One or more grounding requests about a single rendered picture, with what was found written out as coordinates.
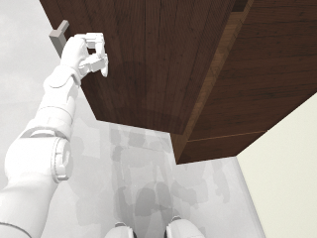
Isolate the robot left hand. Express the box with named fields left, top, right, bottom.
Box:
left=60, top=33, right=109, bottom=80

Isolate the robot left forearm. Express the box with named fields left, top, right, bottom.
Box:
left=4, top=65, right=81, bottom=180

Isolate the robot right shin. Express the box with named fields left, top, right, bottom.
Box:
left=170, top=216, right=181, bottom=223

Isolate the handle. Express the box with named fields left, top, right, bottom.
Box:
left=49, top=20, right=69, bottom=58

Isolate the cupboard door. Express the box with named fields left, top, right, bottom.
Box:
left=40, top=0, right=236, bottom=135

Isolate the left robot thigh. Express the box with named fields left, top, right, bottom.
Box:
left=104, top=226, right=134, bottom=238

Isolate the left robot upper arm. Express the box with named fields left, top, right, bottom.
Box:
left=0, top=137, right=74, bottom=238

